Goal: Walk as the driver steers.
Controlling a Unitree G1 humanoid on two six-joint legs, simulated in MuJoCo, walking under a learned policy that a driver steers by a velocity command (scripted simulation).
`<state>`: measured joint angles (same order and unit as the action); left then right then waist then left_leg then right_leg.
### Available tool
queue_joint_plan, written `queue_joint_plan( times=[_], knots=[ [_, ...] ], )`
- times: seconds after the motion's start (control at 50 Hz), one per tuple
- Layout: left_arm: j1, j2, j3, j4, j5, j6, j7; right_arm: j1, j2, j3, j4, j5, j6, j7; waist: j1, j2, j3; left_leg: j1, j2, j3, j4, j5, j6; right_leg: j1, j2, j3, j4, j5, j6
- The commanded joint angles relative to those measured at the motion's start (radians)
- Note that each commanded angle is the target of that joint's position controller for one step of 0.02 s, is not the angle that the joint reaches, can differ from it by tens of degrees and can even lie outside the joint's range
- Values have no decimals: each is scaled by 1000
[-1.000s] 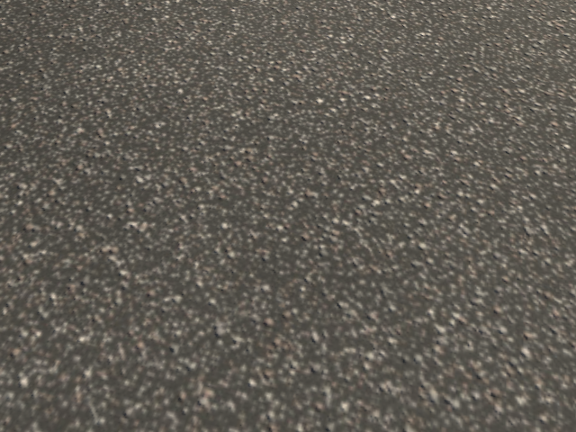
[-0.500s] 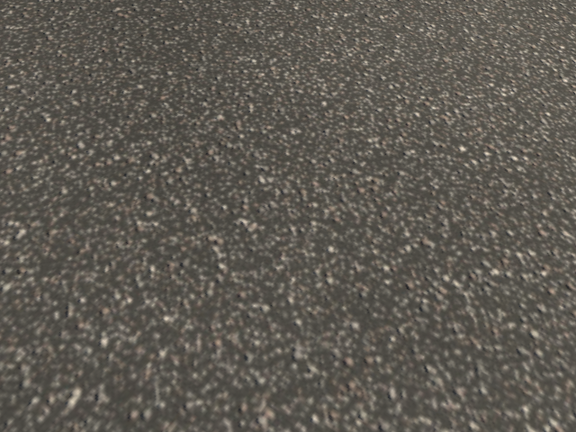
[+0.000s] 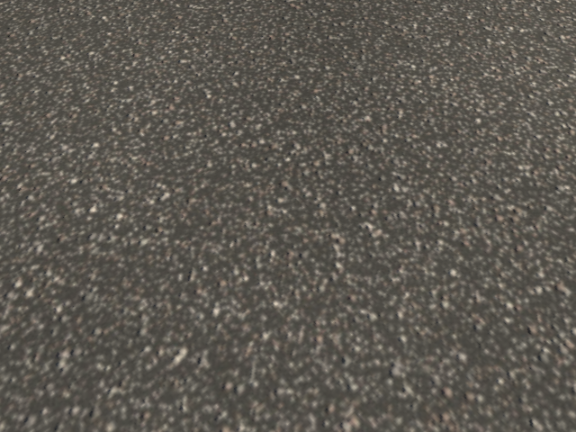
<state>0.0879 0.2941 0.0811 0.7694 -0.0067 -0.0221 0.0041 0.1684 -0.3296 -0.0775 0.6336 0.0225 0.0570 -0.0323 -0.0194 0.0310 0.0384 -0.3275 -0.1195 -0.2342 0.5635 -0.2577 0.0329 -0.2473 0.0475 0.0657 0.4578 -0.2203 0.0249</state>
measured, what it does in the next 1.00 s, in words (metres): walks ahead: left foot, then right foot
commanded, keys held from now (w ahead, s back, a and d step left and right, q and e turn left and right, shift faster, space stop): no key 0.18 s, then w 0.82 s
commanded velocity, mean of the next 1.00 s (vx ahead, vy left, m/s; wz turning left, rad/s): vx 0.30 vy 0.00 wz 0.14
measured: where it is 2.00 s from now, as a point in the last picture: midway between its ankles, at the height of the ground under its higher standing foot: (274, 292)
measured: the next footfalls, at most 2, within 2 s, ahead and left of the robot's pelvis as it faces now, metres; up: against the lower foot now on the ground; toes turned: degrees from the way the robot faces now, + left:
left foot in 0.36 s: +0.01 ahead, +0.13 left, +0.00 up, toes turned +3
right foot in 0.80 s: +0.36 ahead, -0.08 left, +0.00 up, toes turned +4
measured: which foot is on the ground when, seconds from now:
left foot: up 0.00-0.34, down 0.36-0.82, up 0.84-1.00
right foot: down 0.00-0.36, up 0.38-0.78, down 0.80-1.00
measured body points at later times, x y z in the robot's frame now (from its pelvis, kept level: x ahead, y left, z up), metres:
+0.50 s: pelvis +0.04 +0.04 +0.01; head +0.04 +0.06 +0.46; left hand +0.13 +0.32 -0.11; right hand +0.13 -0.23 -0.09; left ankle -0.03 +0.13 -0.74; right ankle +0.05 -0.11 -0.67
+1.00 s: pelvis +0.28 +0.00 +0.01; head +0.31 -0.01 +0.45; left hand +0.35 +0.28 -0.11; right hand +0.41 -0.27 -0.11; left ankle +0.24 +0.15 -0.65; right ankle +0.32 -0.09 -0.74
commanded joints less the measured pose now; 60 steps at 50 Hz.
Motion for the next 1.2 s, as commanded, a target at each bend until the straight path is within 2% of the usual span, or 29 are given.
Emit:
queue_joint_plan(
  times=[0.02, 0.04, 0.08, 0.1, 0.18, 0.22, 0.28, 0.32, 0.34, 0.36, 0.38, 0.4, 0.42, 0.48, 0.58, 0.66, 0.74, 0.78, 0.8, 0.82, 0.84, 0.86, 0.88, 0.9, 0.92, 0.94, 1.02, 1.12, 1.2],
  knots=[
    [53, 225, 51, -51, 48, -4, 2, 29, -125, -41, -92, -2, -19, -3, -7, -316, -106, -221, -32, 47, 348, -414, -24, 158, -438, 440, -159, 456, -276],
    [12, 171, 36, -75, 39, -9, 3, 56, -191, -61, -67, -18, -24, -4, -12, -208, -95, -227, 34, 29, 524, -375, -61, 133, -448, 401, -153, 444, -313],
    [-45, 115, 18, -87, 15, -8, 8, 76, -166, -65, -21, -14, -11, -7, -28, -140, -72, -230, 40, 40, 620, -268, -97, 123, -322, 234, -123, 369, -239],
    [-42, 110, 13, -82, 3, -7, 11, 72, -140, -57, -20, -16, -4, -8, -15, -145, -59, -251, 38, 38, 645, -232, -112, 134, -310, 210, -116, 396, -240],
    [19, 117, 8, -58, 10, 8, 19, 0, -68, -25, -47, -7, -9, -4, 31, -188, -81, -200, 65, 109, 443, -193, -137, 199, -271, 124, -110, 446, -253],
    [37, 129, 9, -48, 3, 14, 16, -18, -31, -2, -53, -13, -12, 5, 52, -208, -104, -91, 111, 175, 252, -183, -128, 171, -256, 108, -153, 160, -239],
    [85, 191, 21, -29, -10, 22, 6, -23, -56, -1, -44, -3, -29, 18, 74, -239, -43, 35, 92, 261, 47, -165, -94, 67, -267, 155, -211, -152, -242],
    [89, 184, 14, -22, -26, 18, 0, 54, -60, -4, 0, -5, -46, 23, 26, -187, -18, 198, 75, 288, -168, -10, -37, -23, -255, 147, -191, -210, -218],
    [92, 147, 0, -16, -22, 8, -4, 107, -69, -7, 19, -4, -53, 19, -4, -158, -36, 320, 97, 252, -200, -2, -7, -94, -236, 127, -146, -206, -180],
    [59, 71, -25, -30, -3, -7, -14, 206, -93, -12, 39, -4, -59, 13, -47, -68, -84, 476, 217, 93, -223, -23, 28, -210, -174, 51, 28, -208, -116],
    [13, 20, -39, -86, 6, -31, -16, 262, -219, -44, 51, -17, -61, 15, -52, 204, -91, 498, 410, -219, -290, -195, 149, -404, -36, -127, 265, -276, -35],
    [-77, 109, -15, -111, -13, -45, -9, 282, -202, -42, 51, -27, -84, 25, -106, 164, -5, 423, 491, -385, -387, -281, 253, -509, -65, -53, 446, -372, -26],
    [-48, 146, 3, -104, -31, -51, -13, 242, -145, -23, 52, -31, -103, 24, -67, 130, 56, 402, 476, -341, -400, -333, 250, -567, -107, -18, 536, -311, -41],
    [-10, 128, 6, -69, -17, -64, -28, 190, -87, -2, 47, -17, -126, 22, -36, 114, 85, 413, 384, -162, -438, -162, 183, -600, -156, -15, 532, -94, -57],
    [-75, 55, -20, -85, -8, -69, -48, 214, -96, -6, 59, -16, -126, 20, -48, 77, 57, 329, 307, 48, -456, 126, 165, -465, -124, -75, 306, 144, 1],
    [-163, 52, -33, -123, -16, -70, -62, 270, -127, -15, 91, -10, -126, 21, -73, 75, 90, 272, 329, 85, -458, 157, 164, -363, -93, -91, 148, 226, -3],
    [-153, 92, -25, -138, -17, -76, -71, 274, -145, -24, 117, 1, -119, 19, -32, 81, 85, 358, 382, 87, -400, 308, 136, -312, -81, -80, 76, 171, -61],
    [-17, 139, 0, -108, -12, -75, -58, 256, -158, -25, 120, -4, -108, 15, 53, 93, -27, 373, 348, 138, -204, 684, 103, -101, -25, -127, 56, 137, -107],
    [144, 178, 21, -63, -13, -71, -46, 264, -139, -16, 119, -10, -102, 11, 126, 81, -142, 295, 301, 177, -4, 761, 73, 135, -21, -132, 67, 146, -138],
    [306, 245, 37, -37, 1, -65, -34, 300, -77, 7, 92, -28, -104, 9, 166, -52, -296, 31, 232, 208, 330, 477, 29, 472, -224, 126, 82, 65, -216],
    [357, 288, 42, -17, 5, -66, -46, 403, 33, 38, 85, -12, -123, 13, 101, -338, -437, -245, 50, 143, 633, -294, -21, 668, -428, 635, -93, -245, -345],
    [310, 188, 15, -21, -8, -70, -44, 300, -82, 14, 87, 14, -140, 20, 133, -240, -325, -354, 98, 61, 734, -304, -12, 587, -406, 669, -191, -351, -306],
    [238, 160, 5, -28, -8, -69, -38, 208, -118, 2, 62, 31, -150, 27, 115, -185, -176, -407, 152, 105, 733, -216, 2, 452, -384, 516, -202, -288, -271],
    [179, 150, 2, -37, 0, -67, -36, 162, -109, 7, 56, 19, -157, 24, 86, -91, -109, -376, 200, 135, 691, -130, 6, 320, -349, 413, -215, -167, -256],
    [143, 127, -3, -44, 11, -69, -37, 146, -99, 3, 59, 3, -157, 23, 58, -75, -65, -342, 230, 142, 641, -72, 3, 217, -312, 331, -235, -55, -254],
    [121, 108, -9, -47, 23, -72, -37, 169, -85, 3, 68, -1, -149, 26, 27, -99, -64, -284, 253, 134, 621, -32, 2, 152, -286, 279, -262, -3, -254],
    [122, 115, -6, -21, 5, -94, -33, 145, -39, 13, 65, -15, -119, 22, -1, -98, -9, -291, 275, 160, 503, 41, -38, 44, -262, 151, -352, 101, -286],
    [186, 146, -1, 7, -4, -83, -17, -41, -5, 30, 16, -19, -142, 35, 60, -70, 35, -297, 247, 204, 156, 322, -57, 69, -208, 17, -364, 210, -244],
    [279, 172, 4, 47, -15, -63, -13, -162, -5, 35, -22, -5, -155, 59, 108, -67, 51, -282, 212, 219, 7, 373, -44, 173, -250, 15, -332, 210, -234]
  ],
)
